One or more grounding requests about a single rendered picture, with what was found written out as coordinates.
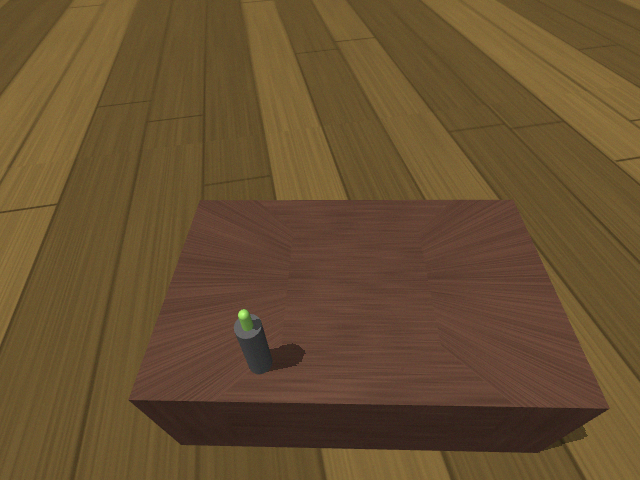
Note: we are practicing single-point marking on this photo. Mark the bottle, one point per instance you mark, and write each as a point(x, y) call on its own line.
point(251, 337)

